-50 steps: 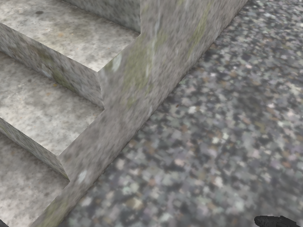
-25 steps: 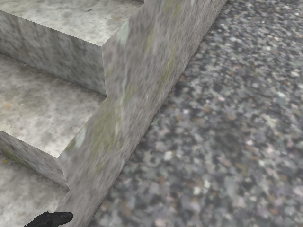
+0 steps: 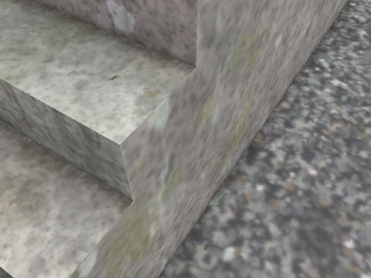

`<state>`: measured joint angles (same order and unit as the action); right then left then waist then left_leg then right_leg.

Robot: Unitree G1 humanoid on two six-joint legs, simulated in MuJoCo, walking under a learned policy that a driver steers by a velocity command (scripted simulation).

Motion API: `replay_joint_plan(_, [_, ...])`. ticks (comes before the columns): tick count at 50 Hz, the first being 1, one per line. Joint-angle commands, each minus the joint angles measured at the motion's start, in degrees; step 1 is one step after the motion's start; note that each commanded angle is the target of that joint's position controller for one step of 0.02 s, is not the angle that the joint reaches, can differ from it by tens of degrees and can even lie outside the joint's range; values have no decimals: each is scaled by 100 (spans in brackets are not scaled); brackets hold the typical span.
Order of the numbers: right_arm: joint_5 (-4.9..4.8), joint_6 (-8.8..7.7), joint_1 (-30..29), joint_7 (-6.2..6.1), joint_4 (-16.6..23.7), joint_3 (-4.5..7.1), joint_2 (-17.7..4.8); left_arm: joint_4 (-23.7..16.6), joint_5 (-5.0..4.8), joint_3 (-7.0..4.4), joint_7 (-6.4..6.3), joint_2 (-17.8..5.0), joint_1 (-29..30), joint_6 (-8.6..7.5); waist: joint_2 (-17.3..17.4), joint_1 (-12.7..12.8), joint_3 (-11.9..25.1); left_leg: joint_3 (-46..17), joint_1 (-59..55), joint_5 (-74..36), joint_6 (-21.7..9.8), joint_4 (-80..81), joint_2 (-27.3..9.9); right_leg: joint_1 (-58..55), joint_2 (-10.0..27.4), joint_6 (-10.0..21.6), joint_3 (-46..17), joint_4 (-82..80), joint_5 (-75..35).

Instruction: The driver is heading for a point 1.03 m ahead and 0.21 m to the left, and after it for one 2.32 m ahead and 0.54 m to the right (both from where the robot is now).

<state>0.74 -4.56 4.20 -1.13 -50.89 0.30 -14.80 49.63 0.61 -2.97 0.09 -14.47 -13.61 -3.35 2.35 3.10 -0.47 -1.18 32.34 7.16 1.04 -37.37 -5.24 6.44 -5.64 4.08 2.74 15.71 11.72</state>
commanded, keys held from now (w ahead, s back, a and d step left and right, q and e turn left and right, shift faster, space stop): w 1.00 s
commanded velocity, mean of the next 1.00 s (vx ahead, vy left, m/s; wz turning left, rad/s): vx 0.50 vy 0.00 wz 0.00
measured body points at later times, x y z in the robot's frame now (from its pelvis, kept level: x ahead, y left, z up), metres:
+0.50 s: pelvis +0.12 -0.02 +0.00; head +0.12 -0.02 +0.45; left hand +0.24 +0.22 -0.13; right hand +0.21 -0.27 -0.14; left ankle +0.13 +0.12 -0.74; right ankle +0.14 -0.17 -0.74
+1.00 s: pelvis +0.15 -0.05 +0.01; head +0.15 -0.05 +0.46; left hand +0.30 +0.20 -0.11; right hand +0.27 -0.32 -0.12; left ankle +0.13 +0.12 -0.74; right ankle +0.14 -0.17 -0.74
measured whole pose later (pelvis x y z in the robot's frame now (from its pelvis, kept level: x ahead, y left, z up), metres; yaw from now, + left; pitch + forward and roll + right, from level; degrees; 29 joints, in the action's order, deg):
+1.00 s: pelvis +0.15 -0.05 +0.01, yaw +1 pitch -1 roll -1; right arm 0.7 -4.2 4.8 -2.2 -62.9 -0.7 -16.2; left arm 55.3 0.8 0.2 0.1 -13.7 -2.0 -0.7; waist 0.5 0.5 0.1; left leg -1.5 4.5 10.7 4.7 -16.0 -5.4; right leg 4.8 -1.2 0.2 -0.5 14.9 9.3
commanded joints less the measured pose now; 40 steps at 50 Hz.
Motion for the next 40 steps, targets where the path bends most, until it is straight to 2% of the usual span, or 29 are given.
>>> replay_joint_plan(1, [-24,-84,-101,14,264,69,-513,-381,-39,-196,-71,-889,294,-14,-659,-227,564,90,-854,-175,-136,609,229,-327,1663,622,-769,145,-3487])
replay_joint_plan(2, [-4,-101,137,13,175,114,-607,-385,-49,-170,-89,-836,356,16,-676,-389,682,174,-1213,-317,-235,954,341,-461,1571,507,-754,396,-3748])
replay_joint_plan(3, [29,-95,513,-13,30,181,-730,-371,-23,-99,-119,-672,406,50,-734,-565,858,178,-1769,-568,-318,1265,382,-543,1363,318,-702,762,-4077])
replay_joint_plan(4, [102,-113,921,-30,-99,264,-997,-411,12,-39,-130,-585,493,8,-574,-720,1118,-212,-2543,-1692,-448,1210,24,-269,1151,72,-612,1315,-3746])
replay_joint_plan(5, [177,-76,1339,-42,-206,376,-1386,-486,125,54,-111,-329,201,-54,277,-536,1354,-1132,-3510,-2671,-962,1124,-674,644,705,-226,-409,2321,-2028])
replay_joint_plan(6, [238,-14,1473,-59,-427,329,-1034,-321,106,148,-114,-52,-122,-10,1111,-553,1333,-2115,-3759,-2482,-1664,1549,-1374,1400,457,-486,-493,3199,446])
replay_joint_plan(7, [123,-27,1431,-43,-443,312,-852,-339,6,66,-100,-372,89,12,1006,-648,1048,-2550,-3572,-1570,-1777,1951,-1523,1894,391,-604,-625,4048,2100])
replay_joint_plan(8, [12,-52,1284,-16,-464,358,-967,-332,-65,-28,-74,-652,206,45,618,-631,710,-2414,-3301,-622,-1664,2112,-1471,2335,469,-637,-705,4818,2172])
replay_joint_plan(9, [15,-56,1148,9,-479,362,-940,-316,-94,-55,-85,-643,329,101,323,-578,392,-2241,-2970,-345,-1550,2180,-1405,2601,596,-671,-736,5181,1967])
replay_joint_plan(10, [12,-69,862,9,-435,331,-810,-365,-32,-79,-95,-667,536,159,-24,-500,156,-1851,-2464,-238,-1392,2343,-1264,2531,782,-688,-793,4972,1715])
replay_joint_plan(11, [17,-63,685,-15,-459,316,-738,-390,14,-71,-131,-552,548,183,-22,-389,120,-1581,-2184,-168,-1254,2463,-1125,2268,890,-726,-799,4673,1416])
replay_joint_plan(12, [80,-86,473,-47,-461,244,-547,-353,50,-33,-172,-338,498,201,54,-286,160,-1260,-1941,-518,-1136,2479,-969,1848,971,-769,-806,4130,1112])
replay_joint_plan(13, [117,-103,321,-70,-473,204,-462,-309,71,0,-196,-179,438,214,195,-208,231,-936,-1775,-921,-1065,2425,-816,1462,984,-815,-710,3598,868])
replay_joint_plan(15, [153,-132,59,-71,-470,177,-526,-272,64,87,-242,54,505,228,389,-151,357,-485,-1462,-1327,-925,2332,-574,613,945,-823,-503,2440,467])
replay_joint_plan(16, [151,-141,63,-48,-496,176,-605,-257,35,92,-255,32,564,245,509,-198,403,-495,-1503,-1241,-918,2359,-552,405,868,-833,-375,2068,275])
replay_joint_plan(18, [79,-149,31,10,-554,158,-691,-185,-43,59,-252,-96,467,275,686,-164,430,-649,-1562,-299,-849,2468,-547,42,844,-778,-283,1313,-292])
replay_joint_plan(20, [4,-151,-16,38,-611,68,-521,-154,-2,41,-225,-202,499,270,660,-116,305,-693,-1559,686,-532,2513,-299,-181,942,-699,-357,697,-656])
replay_joint_plan(21, [-8,-134,32,30,-665,49,-487,-163,37,41,-200,-298,487,248,517,-138,235,-641,-1621,854,-338,2382,-123,-204,1122,-659,-518,492,-1046])
replay_joint_plan(22, [11,-113,243,7,-734,69,-518,-194,17,22,-175,-515,550,225,112,-317,182,-485,-1749,691,-192,2161,153,-104,1188,-581,-592,497,-1503])
replay_joint_plan(23, [-58,-104,513,-55,-802,38,-407,-165,-44,-22,-135,-696,726,222,-564,-466,250,-274,-1961,372,-60,2213,339,24,1083,-458,-560,435,-972])
replay_joint_plan(24, [-55,-89,296,-102,-790,21,-460,-129,-72,-12,-81,-552,764,220,-654,-331,206,-105,-2267,248,66,2013,375,290,1005,-414,-632,234,-600])
replay_joint_plan(25, [-76,-71,209,-159,-769,34,-512,-65,-10,18,-66,-440,766,206,-770,-345,226,-27,-2355,269,83,1885,394,332,994,-377,-740,43,-366])
replay_joint_plan(26, [-66,-59,156,-190,-764,13,-453,-51,17,36,-53,-412,854,194,-887,-382,153,-22,-2377,236,71,1862,353,358,982,-363,-792,-40,-420])
replay_joint_plan(28, [-18,-14,265,-195,-863,5,-460,-2,17,85,-26,-289,909,130,-830,-378,202,-22,-2382,178,78,1896,276,116,985,-352,-808,-41,-849])
replay_joint_plan(33, [-11,-20,3,-164,-875,0,-512,95,-7,97,-11,-440,1073,97,-645,-305,295,-18,-2371,-134,196,2005,159,-316,987,-344,-814,54,-2185])
replay_joint_plan(40, [-13,-16,-154,-135,-926,-2,-629,161,0,140,-14,-541,1330,159,-390,-251,456,-6,-2427,-308,306,2167,66,-663,978,-348,-816,-2,-2519])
